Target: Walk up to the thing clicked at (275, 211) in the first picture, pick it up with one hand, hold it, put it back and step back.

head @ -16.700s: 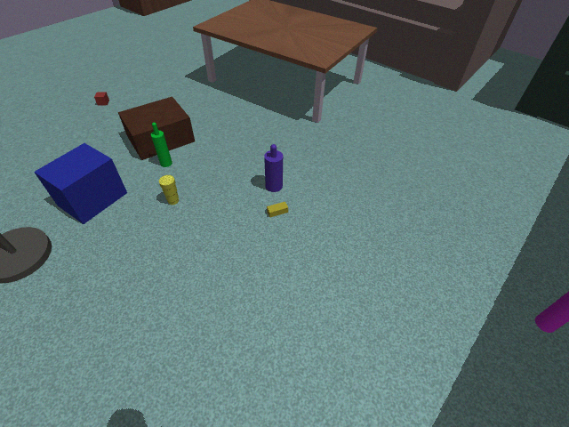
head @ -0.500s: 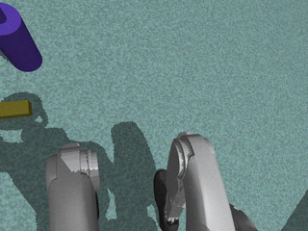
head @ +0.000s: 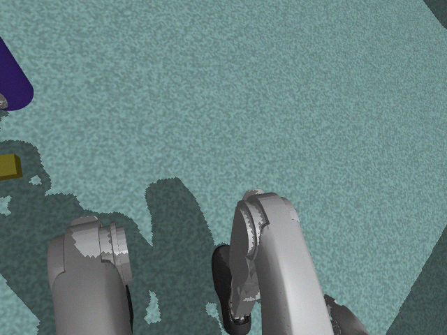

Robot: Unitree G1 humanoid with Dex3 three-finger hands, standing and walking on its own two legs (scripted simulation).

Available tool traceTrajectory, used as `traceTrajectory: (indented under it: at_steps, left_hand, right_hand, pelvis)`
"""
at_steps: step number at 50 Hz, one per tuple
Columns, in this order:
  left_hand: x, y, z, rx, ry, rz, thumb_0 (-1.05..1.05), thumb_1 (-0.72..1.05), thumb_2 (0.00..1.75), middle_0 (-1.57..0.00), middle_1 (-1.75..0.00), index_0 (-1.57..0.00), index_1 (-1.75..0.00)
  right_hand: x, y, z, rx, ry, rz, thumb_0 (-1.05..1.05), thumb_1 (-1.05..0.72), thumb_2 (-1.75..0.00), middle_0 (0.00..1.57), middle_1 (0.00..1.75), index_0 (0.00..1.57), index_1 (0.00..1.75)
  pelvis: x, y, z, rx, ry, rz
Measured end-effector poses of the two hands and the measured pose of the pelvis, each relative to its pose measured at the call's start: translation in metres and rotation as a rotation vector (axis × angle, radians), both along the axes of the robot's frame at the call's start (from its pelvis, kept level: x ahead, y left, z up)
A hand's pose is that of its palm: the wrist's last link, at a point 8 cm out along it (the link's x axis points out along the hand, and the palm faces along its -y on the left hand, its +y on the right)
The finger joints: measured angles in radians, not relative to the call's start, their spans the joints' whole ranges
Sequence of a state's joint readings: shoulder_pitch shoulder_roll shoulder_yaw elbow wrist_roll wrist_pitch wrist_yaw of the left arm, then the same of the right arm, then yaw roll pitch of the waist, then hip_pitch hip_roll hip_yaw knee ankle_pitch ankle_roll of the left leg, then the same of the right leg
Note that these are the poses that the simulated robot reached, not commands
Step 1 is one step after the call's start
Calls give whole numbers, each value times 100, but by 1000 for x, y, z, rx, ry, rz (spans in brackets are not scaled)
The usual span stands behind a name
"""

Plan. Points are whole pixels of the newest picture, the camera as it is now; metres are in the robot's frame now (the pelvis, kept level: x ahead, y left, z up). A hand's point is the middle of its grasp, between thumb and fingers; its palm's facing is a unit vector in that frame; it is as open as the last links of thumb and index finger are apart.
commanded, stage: approach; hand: left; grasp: from above
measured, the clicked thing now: out of the picture +0.43 +0.36 -0.29
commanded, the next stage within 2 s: close in in 0.40 s
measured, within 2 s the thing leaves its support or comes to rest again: neither
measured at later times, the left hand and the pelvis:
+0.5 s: hand out of the picture +0.40 +0.38 -0.17, palm faces -0.50 -0.12 -0.86, open 13.7 cm; pelvis +0.00 +0.00 +0.01, yaw +0 degrees
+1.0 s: hand out of the picture +0.43 +0.35 -0.23, palm faces -0.48 -0.12 -0.87, open 14.1 cm; pelvis +0.00 +0.00 -0.01, yaw -2 degrees
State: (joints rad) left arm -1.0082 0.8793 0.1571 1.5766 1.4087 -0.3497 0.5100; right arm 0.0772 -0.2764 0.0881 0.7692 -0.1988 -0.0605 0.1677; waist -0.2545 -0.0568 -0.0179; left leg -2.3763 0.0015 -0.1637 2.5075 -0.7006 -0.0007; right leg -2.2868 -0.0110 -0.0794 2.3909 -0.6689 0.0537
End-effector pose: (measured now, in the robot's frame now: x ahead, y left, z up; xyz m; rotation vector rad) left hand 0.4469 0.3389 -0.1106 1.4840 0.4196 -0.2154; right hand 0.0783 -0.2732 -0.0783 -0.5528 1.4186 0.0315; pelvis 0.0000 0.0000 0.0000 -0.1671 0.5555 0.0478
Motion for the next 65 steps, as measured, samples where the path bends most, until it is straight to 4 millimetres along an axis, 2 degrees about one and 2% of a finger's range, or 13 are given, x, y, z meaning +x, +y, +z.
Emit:
traceTrajectory:
  at_steps: [4, 7, 10, 14, 19, 23, 30, 34, 38, 44, 53, 58, 65]
  left_hand:
    - [18, -11, 1, 30, -4, 31, 0, -48, 97, -17, -95, -17, -97]
    - [23, -13, 1, 49, 19, 56, 0, -48, 97, -17, -95, -16, -97]
    - [19, -9, -1, 58, 59, 87, 0, -47, 96, -17, -94, -17, -96]
    - [0, 7, -2, 57, 121, 116, 0, -47, 95, -17, -94, -17, -95]
    - [-29, 30, -3, 27, 176, 117, 0, -47, 94, -18, -94, -18, -95]
    - [-38, 40, -2, -5, 147, 74, 0, -47, 94, -19, -93, -18, -94]
    - [-24, 32, -9, -41, 72, 5, 0, -47, 96, -19, -93, -18, -95]
    - [-13, 23, -17, -39, 38, 6, 0, -46, 96, -18, -93, -18, -95]
    - [-9, 14, -28, -18, 53, 23, 0, -47, 96, -16, -94, -15, -95]
    - [-7, 6, -48, 4, 75, 58, 0, -49, 98, -13, -94, -12, -96]
    - [-11, 13, -68, 10, 120, 121, 0, -54, 101, -10, -96, -9, -98]
    - [-13, 18, -74, -5, 128, 124, 0, -56, 102, -9, -96, -8, -99]
    - [-15, 14, -81, -32, 118, 77, 0, -56, 102, -9, -96, -7, -99]
  right_hand:
    - [-15, -1, 3, 4, 4, -34, 0, -90, -89, 20, 30, 20, 30]
    - [-28, -1, 5, 16, 19, -61, 0, -90, -89, 20, 30, 20, 30]
    - [-38, 0, 5, 33, 41, -86, 0, -90, -89, 20, 30, 20, 30]
    - [-44, 2, 3, 53, 73, -100, 0, -90, -89, 20, 30, 20, 30]
    - [-38, 1, 0, 49, 107, -58, 0, -90, -89, 20, 30, 20, 30]
    - [-23, -2, 0, 19, 111, -1, 0, -90, -89, 20, 30, 20, 30]
    - [9, 0, 9, -41, 29, 54, 0, -90, -89, 20, 30, 20, 30]
    - [16, 4, 14, -51, -16, 66, 0, -90, -89, 20, 30, 20, 30]
    - [11, 8, 15, -37, -22, 75, 0, -90, -89, 20, 30, 20, 30]
    - [-13, 13, 11, 3, 17, 72, 0, -89, -89, 20, 30, 20, 30]
    - [-42, 11, 8, 30, 105, 62, 0, -89, -90, 20, 30, 20, 30]
    - [-42, 7, 9, 20, 139, 79, 0, -89, -90, 20, 30, 20, 30]
    - [-26, 6, 13, 3, 130, 141, 0, -89, -90, 20, 30, 20, 30]
  pelvis:
    - [1, 0, 1, 0, 10, -4]
    - [0, 0, 3, -1, 17, -7]
    - [0, 0, 5, 2, 19, -7]
    - [-1, -1, 9, 7, 15, -4]
    - [-3, -1, 10, 5, 1, 2]
    - [-4, 0, 7, -2, -12, 5]
    - [-3, 5, 2, -20, -27, 1]
    - [-2, 7, 0, -32, -26, -3]
    - [-2, 8, -2, -35, -25, -6]
    - [-2, 7, -8, -32, -32, -14]
    - [1, 3, -13, -28, -42, -28]
    - [3, 3, -14, -33, -48, -34]
    - [4, 4, -13, -45, -67, -38]
